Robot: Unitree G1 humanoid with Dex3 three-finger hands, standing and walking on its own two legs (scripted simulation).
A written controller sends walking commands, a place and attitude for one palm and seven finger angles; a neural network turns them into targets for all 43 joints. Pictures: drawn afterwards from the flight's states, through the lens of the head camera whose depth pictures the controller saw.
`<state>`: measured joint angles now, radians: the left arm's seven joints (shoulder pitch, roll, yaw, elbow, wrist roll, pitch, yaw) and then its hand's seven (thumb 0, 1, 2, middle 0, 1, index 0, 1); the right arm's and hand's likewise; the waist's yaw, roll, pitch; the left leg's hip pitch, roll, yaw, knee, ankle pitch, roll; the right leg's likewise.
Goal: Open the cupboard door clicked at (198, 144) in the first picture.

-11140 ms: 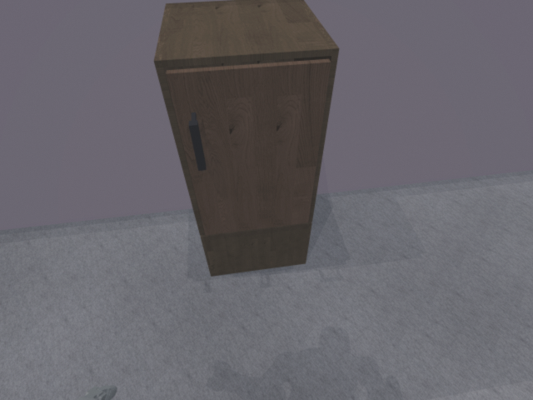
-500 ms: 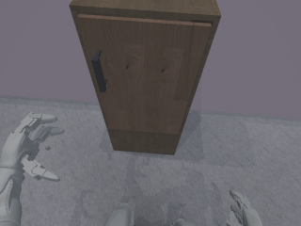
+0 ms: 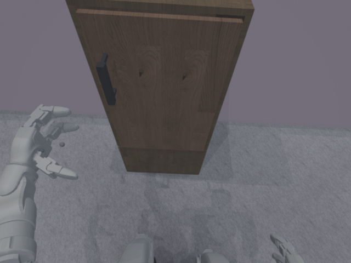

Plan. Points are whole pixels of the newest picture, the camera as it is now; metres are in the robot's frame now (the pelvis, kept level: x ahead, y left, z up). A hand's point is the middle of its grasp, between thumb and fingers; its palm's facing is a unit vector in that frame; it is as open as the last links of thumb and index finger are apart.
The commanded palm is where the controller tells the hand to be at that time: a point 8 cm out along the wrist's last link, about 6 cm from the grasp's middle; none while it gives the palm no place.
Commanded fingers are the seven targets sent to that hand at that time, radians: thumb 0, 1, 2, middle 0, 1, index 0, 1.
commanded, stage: move the hooked fingers beside the handle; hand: left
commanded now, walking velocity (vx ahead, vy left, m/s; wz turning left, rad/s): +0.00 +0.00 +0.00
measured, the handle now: (108, 80) +0.57 +0.21 +0.05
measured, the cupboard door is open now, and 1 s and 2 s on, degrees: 0 0 0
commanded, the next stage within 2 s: slide the fingers in behind the handle in 1.90 s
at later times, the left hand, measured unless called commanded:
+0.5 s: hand (70, 120) +0.41 +0.26 +0.06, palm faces +0.00 -1.00 -0.02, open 14.0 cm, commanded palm +0.40 +0.31 +0.06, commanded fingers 0.00 -0.50 0.30 -0.30 -1.20 -0.30 -1.20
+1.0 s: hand (77, 98) +0.49 +0.27 +0.06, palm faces +0.01 -1.00 -0.01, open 14.0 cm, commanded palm +0.48 +0.31 +0.05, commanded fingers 0.00 -0.50 0.30 -0.30 -1.20 -0.30 -1.20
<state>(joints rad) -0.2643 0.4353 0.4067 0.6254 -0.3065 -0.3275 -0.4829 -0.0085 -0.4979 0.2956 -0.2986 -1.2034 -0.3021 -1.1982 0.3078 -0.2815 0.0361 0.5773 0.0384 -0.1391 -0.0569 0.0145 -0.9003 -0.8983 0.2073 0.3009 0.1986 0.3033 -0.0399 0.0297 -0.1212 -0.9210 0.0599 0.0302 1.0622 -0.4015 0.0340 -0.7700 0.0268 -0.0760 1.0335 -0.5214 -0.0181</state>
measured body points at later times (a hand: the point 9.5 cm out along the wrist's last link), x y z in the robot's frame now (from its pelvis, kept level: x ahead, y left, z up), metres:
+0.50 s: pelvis -0.01 +0.01 -0.01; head +0.09 +0.03 +0.43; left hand +0.41 +0.32 +0.07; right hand +0.08 -0.26 -0.11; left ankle +0.06 +0.10 -0.66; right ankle -0.01 -0.11 -0.66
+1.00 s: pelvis -0.01 +0.01 -0.03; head +0.13 +0.04 +0.40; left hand +0.48 +0.32 +0.06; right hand +0.01 -0.27 -0.12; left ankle +0.06 +0.10 -0.66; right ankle -0.01 -0.11 -0.66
